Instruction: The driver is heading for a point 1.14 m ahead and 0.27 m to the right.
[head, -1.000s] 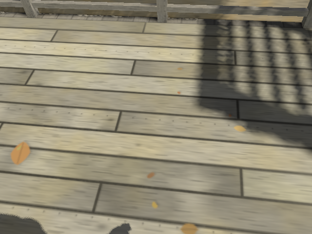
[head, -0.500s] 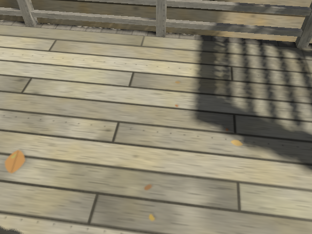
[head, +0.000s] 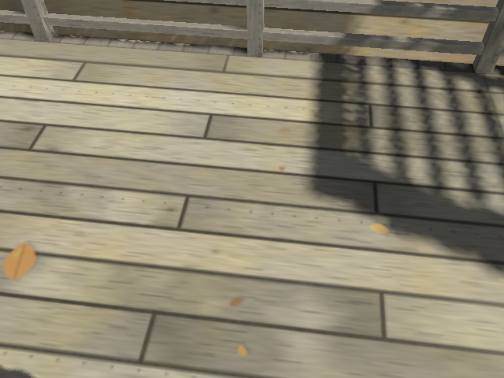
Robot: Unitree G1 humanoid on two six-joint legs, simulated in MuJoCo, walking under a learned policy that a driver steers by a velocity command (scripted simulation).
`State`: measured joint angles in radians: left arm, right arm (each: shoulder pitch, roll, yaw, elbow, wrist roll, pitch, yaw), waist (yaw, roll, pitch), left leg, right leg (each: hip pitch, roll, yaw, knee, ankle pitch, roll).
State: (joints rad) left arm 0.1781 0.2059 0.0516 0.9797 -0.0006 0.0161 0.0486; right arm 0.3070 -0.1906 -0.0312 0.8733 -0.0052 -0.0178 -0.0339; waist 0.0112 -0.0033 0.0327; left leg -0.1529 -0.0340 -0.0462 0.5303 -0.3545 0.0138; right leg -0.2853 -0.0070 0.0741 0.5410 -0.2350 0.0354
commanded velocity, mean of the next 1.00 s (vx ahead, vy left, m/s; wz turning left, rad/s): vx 0.24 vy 0.00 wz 0.00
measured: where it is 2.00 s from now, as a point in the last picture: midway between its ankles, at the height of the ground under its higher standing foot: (268, 213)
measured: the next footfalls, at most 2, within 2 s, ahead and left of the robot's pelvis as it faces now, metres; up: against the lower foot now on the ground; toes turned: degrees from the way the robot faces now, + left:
left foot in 1.30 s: +0.56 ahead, +0.03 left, +0.00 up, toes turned +4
right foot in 1.78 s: +0.99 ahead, -0.09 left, +0.00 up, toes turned -16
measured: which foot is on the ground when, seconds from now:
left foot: down 0.00-0.84, up 0.86-1.00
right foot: down 0.00-1.00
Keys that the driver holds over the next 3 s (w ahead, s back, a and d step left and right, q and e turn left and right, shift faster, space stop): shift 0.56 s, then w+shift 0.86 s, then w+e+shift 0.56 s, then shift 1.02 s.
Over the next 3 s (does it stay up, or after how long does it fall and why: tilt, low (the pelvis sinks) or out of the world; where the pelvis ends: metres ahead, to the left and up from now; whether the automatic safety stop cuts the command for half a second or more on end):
stays up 1.32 -0.19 0.01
